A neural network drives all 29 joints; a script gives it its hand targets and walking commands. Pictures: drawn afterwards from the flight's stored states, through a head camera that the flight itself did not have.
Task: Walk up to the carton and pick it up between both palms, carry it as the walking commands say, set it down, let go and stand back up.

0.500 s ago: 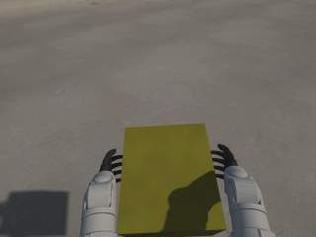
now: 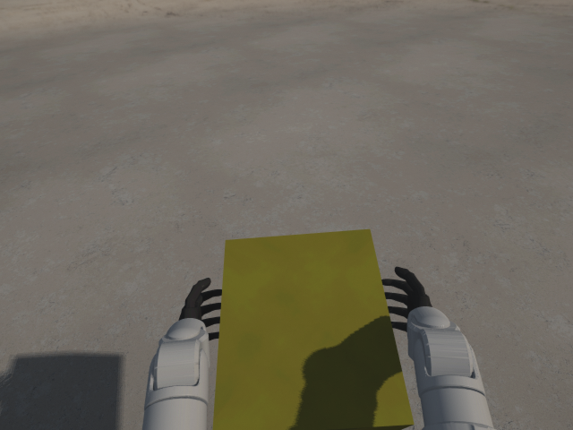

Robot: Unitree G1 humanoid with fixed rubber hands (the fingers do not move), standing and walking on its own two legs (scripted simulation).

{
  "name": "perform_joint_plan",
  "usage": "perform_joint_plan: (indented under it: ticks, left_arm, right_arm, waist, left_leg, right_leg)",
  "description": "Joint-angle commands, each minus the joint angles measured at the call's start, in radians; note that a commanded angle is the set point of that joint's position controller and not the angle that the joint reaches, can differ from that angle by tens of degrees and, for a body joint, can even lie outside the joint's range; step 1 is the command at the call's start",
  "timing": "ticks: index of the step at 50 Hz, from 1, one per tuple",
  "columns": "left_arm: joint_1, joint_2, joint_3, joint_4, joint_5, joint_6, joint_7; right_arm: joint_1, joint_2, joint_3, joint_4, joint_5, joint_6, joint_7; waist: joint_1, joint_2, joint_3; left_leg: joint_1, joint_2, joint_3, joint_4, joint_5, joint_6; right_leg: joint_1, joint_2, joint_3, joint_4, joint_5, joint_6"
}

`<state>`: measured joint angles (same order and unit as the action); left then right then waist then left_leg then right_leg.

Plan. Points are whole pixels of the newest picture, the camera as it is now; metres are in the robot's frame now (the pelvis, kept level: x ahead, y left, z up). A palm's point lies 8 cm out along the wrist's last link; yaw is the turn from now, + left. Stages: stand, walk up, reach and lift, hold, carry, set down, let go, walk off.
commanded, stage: hold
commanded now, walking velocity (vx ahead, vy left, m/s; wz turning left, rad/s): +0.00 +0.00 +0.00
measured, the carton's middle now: (305, 336) +0.31 +0.00 -0.03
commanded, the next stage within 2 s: carry in 0.54 s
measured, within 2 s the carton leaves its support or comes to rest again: neither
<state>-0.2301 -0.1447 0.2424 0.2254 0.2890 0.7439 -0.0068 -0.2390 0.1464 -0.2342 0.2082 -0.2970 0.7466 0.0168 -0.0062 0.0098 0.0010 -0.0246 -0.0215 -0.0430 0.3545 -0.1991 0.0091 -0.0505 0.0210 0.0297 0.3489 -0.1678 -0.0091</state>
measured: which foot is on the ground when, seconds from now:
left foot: down 0.00-1.00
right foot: down 0.00-1.00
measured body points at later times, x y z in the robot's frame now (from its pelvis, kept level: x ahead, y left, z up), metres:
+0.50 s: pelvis +0.00 +0.00 +0.00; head -0.05 +0.00 +0.45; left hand +0.29 +0.16 +0.04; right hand +0.30 -0.16 +0.04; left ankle +0.01 +0.12 -0.75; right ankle +0.02 -0.11 -0.75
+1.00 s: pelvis -0.01 +0.06 -0.03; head -0.01 +0.05 +0.42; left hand +0.28 +0.22 +0.07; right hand +0.28 -0.10 +0.06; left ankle +0.01 +0.12 -0.75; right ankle +0.02 -0.10 -0.75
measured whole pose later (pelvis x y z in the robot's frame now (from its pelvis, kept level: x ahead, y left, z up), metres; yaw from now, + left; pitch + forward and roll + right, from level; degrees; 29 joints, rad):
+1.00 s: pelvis -0.01 +0.06 -0.03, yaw +1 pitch +4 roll -1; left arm -0.15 -0.13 0.08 -0.33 0.10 1.10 0.18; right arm -0.15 0.13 -0.09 -0.35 -0.14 1.11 -0.17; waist 0.01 0.03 -0.10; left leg -0.42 -0.10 0.00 0.67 -0.31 0.09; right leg -0.42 -0.07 -0.03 0.65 -0.28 0.05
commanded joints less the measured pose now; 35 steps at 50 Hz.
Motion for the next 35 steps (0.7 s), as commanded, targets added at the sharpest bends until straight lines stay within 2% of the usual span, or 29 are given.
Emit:
perform_joint_plan:
  ticks: [1,11,26,27,29,31,33,35]
  left_arm:
    - [-0.501,-0.862,-0.533,-0.033,-0.269,-0.039,-0.262]
    - [-0.531,-0.868,-0.527,-0.013,-0.269,-0.046,-0.273]
    - [-0.469,-0.876,-0.549,-0.041,-0.277,-0.043,-0.262]
    - [-0.557,-0.876,-0.608,-0.059,-0.304,-0.039,-0.277]
    - [-0.525,-0.901,-0.612,-0.055,-0.308,-0.028,-0.27]
    - [-0.522,-0.901,-0.635,-0.087,-0.325,-0.013,-0.258]
    - [-0.523,-0.916,-0.684,-0.169,-0.367,0.013,-0.242]
    - [-0.5,-0.932,-0.729,-0.236,-0.398,0.051,-0.226]
  right_arm:
    - [-0.467,0.864,0.537,-0.005,0.272,-0.026,0.261]
    - [-0.486,0.875,0.53,0.022,0.268,-0.032,0.268]
    - [-0.436,0.853,0.558,-0.028,0.28,-0.036,0.263]
    - [-0.489,0.874,0.586,-0.033,0.301,-0.029,0.269]
    - [-0.508,0.897,0.62,-0.05,0.328,-0.022,0.272]
    - [-0.516,0.911,0.657,-0.083,0.35,-0.005,0.264]
    - [-0.517,0.922,0.704,-0.167,0.39,0.023,0.25]
    - [-0.498,0.922,0.734,-0.227,0.416,0.061,0.232]
  waist:
    - [0.002,-0.008,-0.165]
    - [0.001,-0.009,-0.167]
    - [0.0,-0.004,-0.188]
    - [0.007,-0.061,-0.203]
    - [0.013,-0.044,-0.255]
    - [0.019,-0.061,-0.282]
    - [0.021,-0.095,-0.316]
    - [0.017,-0.105,-0.356]
  left_leg:
    - [-0.073,-0.058,-0.033,-0.069,0.066,0.006]
    - [-0.077,-0.058,-0.031,-0.067,0.044,0.008]
    - [-0.046,-0.058,-0.037,-0.076,0.152,0.005]
    - [-0.207,0.12,-0.036,0.054,-0.045,-0.002]
    - [-0.241,0.111,-0.056,0.117,-0.02,0.005]
    - [-0.295,0.097,-0.048,0.179,0.014,0.004]
    - [-0.323,0.076,-0.029,0.229,0.037,0.008]
    - [-0.322,0.066,-0.013,0.236,0.06,0.015]
  right_leg:
    - [0.086,0.056,0.044,-0.039,0.08,0.003]
    - [0.083,0.052,0.042,-0.042,0.061,0.004]
    - [0.115,0.059,0.04,-0.046,0.161,0.005]
    - [-0.094,-0.18,0.063,0.026,0.006,-0.005]
    - [-0.139,-0.225,0.135,0.04,-0.046,-0.029]
    - [-0.14,-0.266,0.185,0.044,-0.041,-0.049]
    - [-0.136,-0.29,0.21,0.072,0.03,-0.068]
    - [-0.133,-0.295,0.196,0.127,0.139,-0.073]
